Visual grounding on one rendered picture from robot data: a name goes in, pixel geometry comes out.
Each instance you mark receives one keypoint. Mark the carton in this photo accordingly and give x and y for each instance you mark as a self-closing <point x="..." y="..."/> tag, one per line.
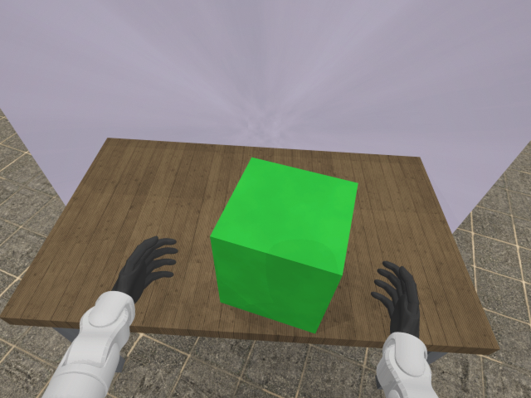
<point x="279" y="246"/>

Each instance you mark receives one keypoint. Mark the robot right forearm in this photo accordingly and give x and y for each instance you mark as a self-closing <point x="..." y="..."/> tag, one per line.
<point x="403" y="371"/>

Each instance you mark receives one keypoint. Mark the table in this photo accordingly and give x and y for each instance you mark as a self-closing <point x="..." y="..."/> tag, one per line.
<point x="137" y="189"/>

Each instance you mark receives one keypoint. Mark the right robot hand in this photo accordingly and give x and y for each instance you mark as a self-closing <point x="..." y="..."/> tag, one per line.
<point x="403" y="309"/>

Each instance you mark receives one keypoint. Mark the left robot hand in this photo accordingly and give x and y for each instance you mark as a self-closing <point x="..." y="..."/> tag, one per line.
<point x="136" y="274"/>

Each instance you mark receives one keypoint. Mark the robot left forearm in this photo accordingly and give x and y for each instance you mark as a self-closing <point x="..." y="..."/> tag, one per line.
<point x="87" y="369"/>

